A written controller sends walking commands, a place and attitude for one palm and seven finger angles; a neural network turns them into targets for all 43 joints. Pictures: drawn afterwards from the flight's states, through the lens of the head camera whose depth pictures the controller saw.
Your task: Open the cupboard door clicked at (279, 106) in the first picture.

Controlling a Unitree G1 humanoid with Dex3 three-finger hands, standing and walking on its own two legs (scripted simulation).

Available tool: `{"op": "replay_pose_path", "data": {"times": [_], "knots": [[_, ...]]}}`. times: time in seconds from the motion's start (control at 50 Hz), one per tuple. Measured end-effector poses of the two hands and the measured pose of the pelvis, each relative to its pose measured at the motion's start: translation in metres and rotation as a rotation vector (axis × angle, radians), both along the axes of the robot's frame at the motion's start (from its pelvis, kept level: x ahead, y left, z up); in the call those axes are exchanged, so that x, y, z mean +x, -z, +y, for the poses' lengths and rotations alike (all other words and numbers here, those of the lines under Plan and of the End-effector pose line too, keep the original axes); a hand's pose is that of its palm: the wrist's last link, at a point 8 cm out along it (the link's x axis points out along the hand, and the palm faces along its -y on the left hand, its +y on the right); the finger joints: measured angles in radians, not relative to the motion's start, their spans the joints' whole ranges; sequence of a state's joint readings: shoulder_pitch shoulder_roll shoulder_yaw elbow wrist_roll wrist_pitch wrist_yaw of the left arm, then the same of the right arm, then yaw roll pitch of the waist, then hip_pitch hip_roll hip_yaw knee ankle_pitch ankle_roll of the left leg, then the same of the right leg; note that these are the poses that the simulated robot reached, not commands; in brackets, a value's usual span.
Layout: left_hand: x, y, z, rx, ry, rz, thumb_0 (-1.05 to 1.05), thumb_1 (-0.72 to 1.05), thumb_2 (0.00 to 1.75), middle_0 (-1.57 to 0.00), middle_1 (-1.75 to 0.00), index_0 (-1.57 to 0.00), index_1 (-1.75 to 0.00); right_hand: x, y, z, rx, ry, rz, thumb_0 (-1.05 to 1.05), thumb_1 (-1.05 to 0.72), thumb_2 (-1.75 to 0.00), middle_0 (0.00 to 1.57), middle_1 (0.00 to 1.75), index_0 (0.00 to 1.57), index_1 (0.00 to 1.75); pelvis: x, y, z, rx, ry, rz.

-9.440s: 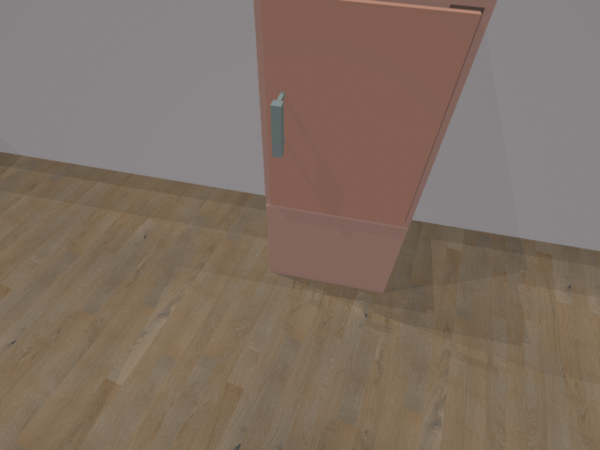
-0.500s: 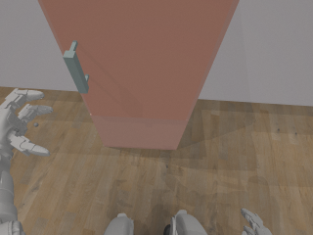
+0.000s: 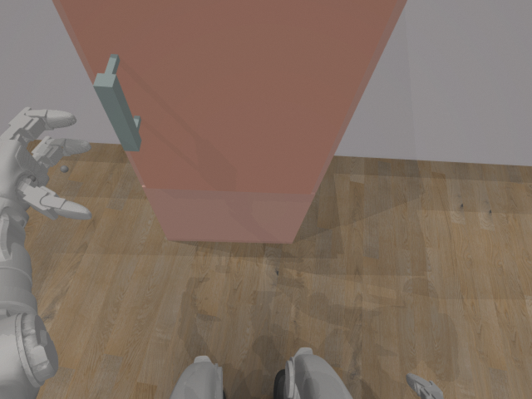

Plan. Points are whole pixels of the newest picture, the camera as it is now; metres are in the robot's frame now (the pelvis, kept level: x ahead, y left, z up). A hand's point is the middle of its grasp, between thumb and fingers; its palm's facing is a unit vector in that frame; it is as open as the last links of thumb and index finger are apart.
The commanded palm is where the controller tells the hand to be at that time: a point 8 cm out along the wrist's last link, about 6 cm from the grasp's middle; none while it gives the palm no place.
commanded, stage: move the hooked fingers beside the handle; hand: left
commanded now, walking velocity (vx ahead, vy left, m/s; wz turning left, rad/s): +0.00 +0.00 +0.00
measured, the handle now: (123, 105) +0.55 +0.22 +0.05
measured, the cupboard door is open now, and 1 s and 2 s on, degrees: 0 0 0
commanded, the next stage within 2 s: slide the fingers in behind the handle in 1.40 s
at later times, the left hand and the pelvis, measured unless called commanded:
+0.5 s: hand (79, 132) +0.48 +0.27 +0.06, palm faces -0.02 -1.00 -0.02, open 14.0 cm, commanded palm +0.47 +0.31 +0.05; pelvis -0.01 +0.00 -0.01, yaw +0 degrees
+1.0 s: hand (68, 131) +0.49 +0.29 +0.05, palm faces +0.00 -1.00 -0.01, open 14.0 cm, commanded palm +0.48 +0.32 +0.05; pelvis +0.00 +0.00 -0.01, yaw -2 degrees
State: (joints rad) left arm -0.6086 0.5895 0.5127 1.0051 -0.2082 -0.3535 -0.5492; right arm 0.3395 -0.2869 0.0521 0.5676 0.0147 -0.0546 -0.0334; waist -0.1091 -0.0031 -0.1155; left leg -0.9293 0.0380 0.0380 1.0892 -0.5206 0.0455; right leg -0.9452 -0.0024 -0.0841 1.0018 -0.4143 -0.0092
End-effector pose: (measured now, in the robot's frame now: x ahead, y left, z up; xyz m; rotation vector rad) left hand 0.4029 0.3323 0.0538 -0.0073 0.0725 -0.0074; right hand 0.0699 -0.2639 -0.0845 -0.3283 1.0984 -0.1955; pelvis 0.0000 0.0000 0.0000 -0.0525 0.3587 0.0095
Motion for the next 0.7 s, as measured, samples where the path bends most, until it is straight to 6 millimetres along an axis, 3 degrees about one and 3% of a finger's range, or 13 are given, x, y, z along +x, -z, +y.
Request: {"op": "replay_pose_path", "data": {"times": [0.42, 0.7], "knots": [[0.049, -0.004, -0.006, 0.037, 0.018, -0.025, -0.01, -0.5, 0.3, -0.3, -1.2, -0.3, -1.2, -0.054, 0.008, -0.008, -0.036, 0.075, 0.197, 0.01, -0.91, -0.9, 0.2, 0.3, 0.21, 0.3, -0.006, 0.009, 0.0, -0.014, 0.0, 0.05], [0.083, -0.004, -0.005, 0.035, 0.001, -0.01, -0.01, -0.5, 0.3, -0.3, -1.2, -0.3, -1.2, -0.08, 0.013, -0.007, -0.04, 0.119, 0.276, 0.01, -0.91, -0.9, 0.2, 0.3, 0.21, 0.3, -0.008, 0.017, -0.003, -0.022, 0.01, 0.098]]}}
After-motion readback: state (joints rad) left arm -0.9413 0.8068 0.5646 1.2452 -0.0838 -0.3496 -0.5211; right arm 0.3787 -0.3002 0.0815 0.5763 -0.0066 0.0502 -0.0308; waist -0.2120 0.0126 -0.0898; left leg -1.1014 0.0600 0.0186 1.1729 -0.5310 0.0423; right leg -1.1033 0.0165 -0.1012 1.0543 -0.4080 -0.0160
